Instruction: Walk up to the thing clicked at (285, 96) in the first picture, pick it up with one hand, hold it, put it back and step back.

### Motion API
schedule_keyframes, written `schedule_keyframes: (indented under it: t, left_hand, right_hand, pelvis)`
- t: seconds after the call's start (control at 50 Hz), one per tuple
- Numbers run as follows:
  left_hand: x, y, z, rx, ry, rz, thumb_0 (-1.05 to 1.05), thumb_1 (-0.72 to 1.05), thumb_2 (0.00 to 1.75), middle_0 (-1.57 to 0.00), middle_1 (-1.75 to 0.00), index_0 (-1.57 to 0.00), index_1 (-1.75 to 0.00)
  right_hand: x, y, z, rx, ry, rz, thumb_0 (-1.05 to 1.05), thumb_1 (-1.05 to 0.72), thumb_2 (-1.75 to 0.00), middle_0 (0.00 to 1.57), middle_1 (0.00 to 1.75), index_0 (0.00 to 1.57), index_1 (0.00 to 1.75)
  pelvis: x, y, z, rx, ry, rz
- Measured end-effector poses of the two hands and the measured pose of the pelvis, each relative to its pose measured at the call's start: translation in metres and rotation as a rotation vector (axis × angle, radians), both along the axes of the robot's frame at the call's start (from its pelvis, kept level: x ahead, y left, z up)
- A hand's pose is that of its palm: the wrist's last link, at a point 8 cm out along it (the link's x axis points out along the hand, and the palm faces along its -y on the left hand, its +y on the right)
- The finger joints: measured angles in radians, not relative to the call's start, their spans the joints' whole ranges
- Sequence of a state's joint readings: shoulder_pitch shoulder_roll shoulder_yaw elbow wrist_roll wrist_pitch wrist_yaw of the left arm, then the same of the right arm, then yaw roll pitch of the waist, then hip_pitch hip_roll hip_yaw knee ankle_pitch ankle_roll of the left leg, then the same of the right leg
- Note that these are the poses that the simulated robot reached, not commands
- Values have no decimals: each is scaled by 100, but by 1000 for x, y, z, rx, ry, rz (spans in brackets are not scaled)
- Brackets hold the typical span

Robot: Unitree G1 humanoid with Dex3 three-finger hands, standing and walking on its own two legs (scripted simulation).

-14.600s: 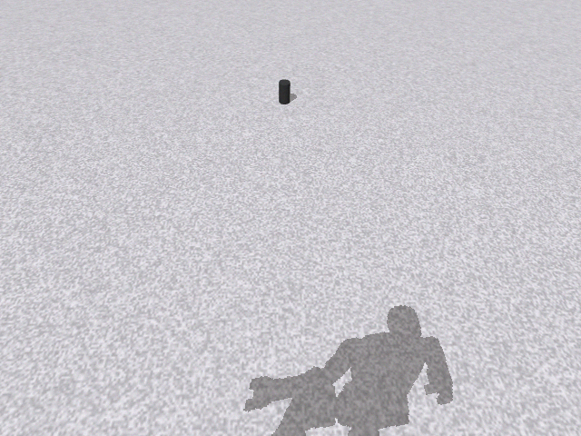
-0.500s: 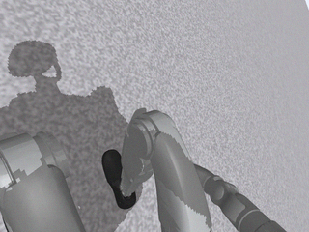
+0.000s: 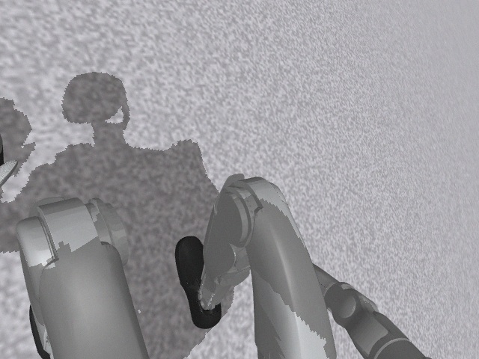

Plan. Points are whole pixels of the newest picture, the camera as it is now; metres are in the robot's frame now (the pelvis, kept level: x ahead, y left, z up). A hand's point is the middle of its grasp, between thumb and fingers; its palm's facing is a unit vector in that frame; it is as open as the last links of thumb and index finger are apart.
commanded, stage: settle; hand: left
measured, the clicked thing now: out of the picture +0.40 +0.27 -0.20
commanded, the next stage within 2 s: lift in 1.36 s
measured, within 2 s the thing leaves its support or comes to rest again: neither
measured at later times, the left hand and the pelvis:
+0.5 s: hand out of the picture +0.38 +0.28 -0.05, palm faces +0.26 -0.97 -0.05, open 9.8 cm; pelvis +0.01 -0.01 +0.02, yaw +6 degrees
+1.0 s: hand out of the picture +0.40 +0.28 +0.01, palm faces +0.26 -0.97 -0.04, open 9.8 cm; pelvis +0.02 -0.02 +0.05, yaw +10 degrees
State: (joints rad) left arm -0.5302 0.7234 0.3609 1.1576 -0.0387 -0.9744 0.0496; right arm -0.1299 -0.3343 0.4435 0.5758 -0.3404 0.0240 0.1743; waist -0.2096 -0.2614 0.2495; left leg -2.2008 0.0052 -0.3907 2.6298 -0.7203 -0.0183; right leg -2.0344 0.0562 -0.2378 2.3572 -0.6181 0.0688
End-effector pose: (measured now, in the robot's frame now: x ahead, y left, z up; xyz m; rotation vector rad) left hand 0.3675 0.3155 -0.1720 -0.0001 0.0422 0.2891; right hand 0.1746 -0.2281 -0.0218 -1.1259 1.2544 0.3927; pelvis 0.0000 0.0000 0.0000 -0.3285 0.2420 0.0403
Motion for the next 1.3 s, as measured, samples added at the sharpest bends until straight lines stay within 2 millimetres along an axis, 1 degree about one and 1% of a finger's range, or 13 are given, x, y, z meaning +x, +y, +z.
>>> schedule_keyframes:
  t: [0.16,0.26,0.46,0.6,0.74,0.9,1.06,1.3]
  left_hand:
    - [-3,14,53,43,-30,2,-1,-36,111,-70,-106,-70,-108]
    - [-6,15,80,47,-37,-13,-1,-36,112,-70,-106,-71,-107]
    - [-16,12,116,44,-8,-26,-1,-37,112,-71,-104,-72,-106]
    - [-16,12,140,51,14,-31,-1,-37,113,-72,-104,-72,-105]
    - [-9,12,160,47,25,-37,-1,-38,113,-72,-103,-73,-105]
    - [-3,10,175,27,27,-29,-1,-38,113,-72,-103,-73,-105]
    - [-6,6,187,22,29,-25,-1,-38,113,-72,-103,-73,-105]
    - [-10,7,202,20,28,-11,-1,-38,113,-72,-103,-73,-105]
  right_hand:
    - [13,-1,-3,99,-81,-66,0,-89,-91,21,30,21,30]
    - [18,-5,-7,158,-123,-122,0,-89,-90,21,30,21,30]
    - [21,-16,-22,237,-155,-262,0,-89,-90,21,30,20,30]
    - [21,-22,-32,271,-155,-347,0,-89,-90,21,30,20,30]
    - [21,-29,-35,291,-154,-412,0,-90,-90,20,30,20,30]
    - [24,-35,-31,301,-168,-448,0,-90,-90,20,30,20,30]
    - [30,-36,-25,315,-191,-453,0,-90,-90,20,30,20,30]
    - [34,-30,-18,350,-215,-449,0,-90,-90,20,30,20,30]
  pelvis:
    - [-1,-3,9,30,52,18]
    - [0,-6,13,53,87,28]
    - [6,-13,21,104,162,52]
    - [11,-17,29,133,217,66]
    - [17,-20,37,155,259,74]
    - [21,-22,47,170,293,80]
    - [22,-24,55,181,306,86]
    - [20,-25,65,191,312,95]
